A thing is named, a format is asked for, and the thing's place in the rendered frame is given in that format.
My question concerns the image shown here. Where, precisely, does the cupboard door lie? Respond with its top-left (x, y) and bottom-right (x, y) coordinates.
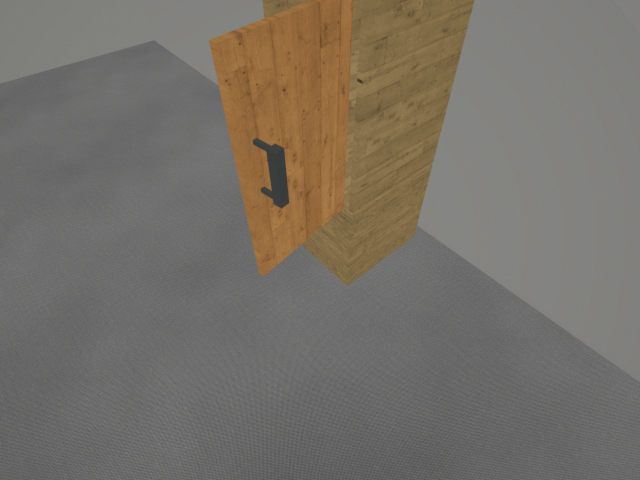
top-left (209, 0), bottom-right (354, 277)

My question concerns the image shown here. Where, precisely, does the handle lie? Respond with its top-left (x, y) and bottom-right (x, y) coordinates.
top-left (253, 138), bottom-right (289, 209)

